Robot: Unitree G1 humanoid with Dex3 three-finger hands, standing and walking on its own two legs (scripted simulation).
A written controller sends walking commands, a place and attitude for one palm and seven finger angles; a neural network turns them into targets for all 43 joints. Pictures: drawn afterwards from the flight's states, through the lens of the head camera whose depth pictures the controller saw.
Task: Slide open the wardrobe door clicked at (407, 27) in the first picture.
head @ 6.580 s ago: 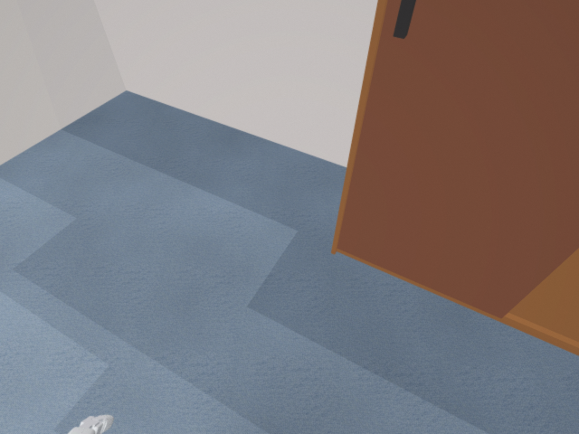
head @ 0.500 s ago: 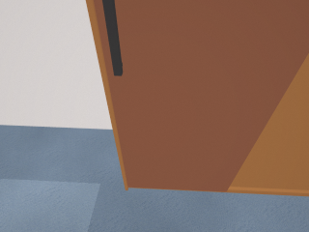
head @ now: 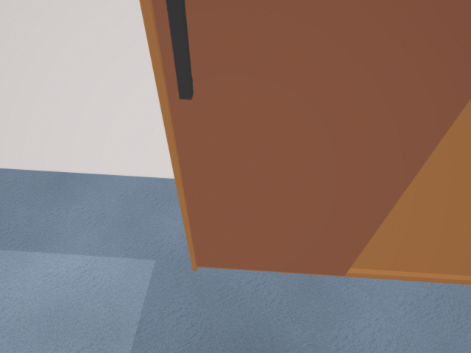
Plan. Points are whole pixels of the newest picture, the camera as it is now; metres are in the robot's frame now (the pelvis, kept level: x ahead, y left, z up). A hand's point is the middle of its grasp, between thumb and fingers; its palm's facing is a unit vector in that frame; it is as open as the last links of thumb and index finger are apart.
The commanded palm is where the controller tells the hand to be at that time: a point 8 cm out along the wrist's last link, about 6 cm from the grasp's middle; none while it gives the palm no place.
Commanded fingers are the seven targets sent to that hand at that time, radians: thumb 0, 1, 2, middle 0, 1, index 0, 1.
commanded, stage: look again from close up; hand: left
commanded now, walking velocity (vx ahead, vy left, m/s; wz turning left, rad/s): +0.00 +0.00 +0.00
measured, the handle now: (182, 37) +0.58 +0.14 +0.27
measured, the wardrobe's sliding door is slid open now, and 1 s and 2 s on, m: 0.00 0.00 0.00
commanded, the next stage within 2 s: none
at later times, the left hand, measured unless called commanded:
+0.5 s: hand out of the picture +0.07 +0.22 -0.16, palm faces -0.01 -0.96 -0.29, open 7.4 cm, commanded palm none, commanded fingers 0.00 0.90 0.90 -0.20 -0.30 -0.20 -0.30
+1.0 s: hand out of the picture +0.08 +0.22 -0.16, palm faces -0.02 -0.95 -0.31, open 7.4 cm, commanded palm none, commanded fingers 0.00 0.90 0.90 -0.20 -0.30 -0.20 -0.30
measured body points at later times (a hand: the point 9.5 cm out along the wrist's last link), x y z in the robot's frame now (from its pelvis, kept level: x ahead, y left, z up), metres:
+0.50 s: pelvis +0.02 +0.00 +0.00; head +0.01 +0.00 +0.45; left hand +0.07 +0.27 -0.14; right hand +0.09 -0.27 -0.14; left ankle +0.02 +0.10 -0.74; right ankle +0.06 -0.14 -0.74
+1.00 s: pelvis +0.03 -0.01 +0.01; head +0.03 -0.01 +0.46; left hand +0.08 +0.27 -0.13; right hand +0.07 -0.29 -0.14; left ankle +0.02 +0.10 -0.74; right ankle +0.06 -0.14 -0.74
